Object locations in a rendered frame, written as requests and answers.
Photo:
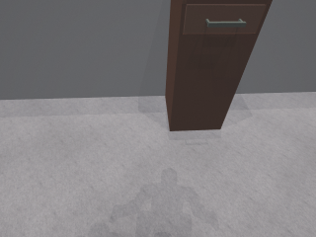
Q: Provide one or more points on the drawer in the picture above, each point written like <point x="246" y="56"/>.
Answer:
<point x="196" y="15"/>

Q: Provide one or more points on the cabinet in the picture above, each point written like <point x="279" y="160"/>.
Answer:
<point x="204" y="69"/>

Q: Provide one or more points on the handle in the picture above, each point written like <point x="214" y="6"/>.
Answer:
<point x="226" y="24"/>

